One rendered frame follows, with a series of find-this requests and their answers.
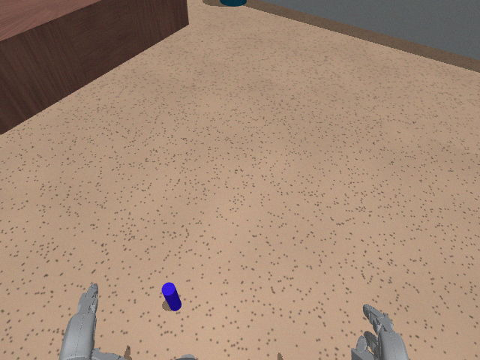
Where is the left robot hand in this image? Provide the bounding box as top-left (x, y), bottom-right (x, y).
top-left (59, 283), bottom-right (127, 360)

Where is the right robot hand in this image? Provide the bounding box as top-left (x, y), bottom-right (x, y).
top-left (351, 304), bottom-right (409, 360)

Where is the can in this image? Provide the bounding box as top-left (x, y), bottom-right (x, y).
top-left (162, 282), bottom-right (182, 311)

